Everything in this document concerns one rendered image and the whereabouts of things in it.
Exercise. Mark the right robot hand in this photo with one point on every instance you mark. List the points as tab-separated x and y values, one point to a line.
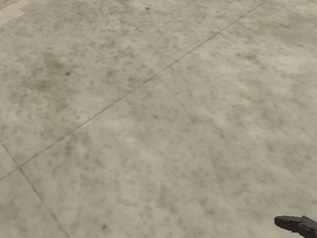
305	226

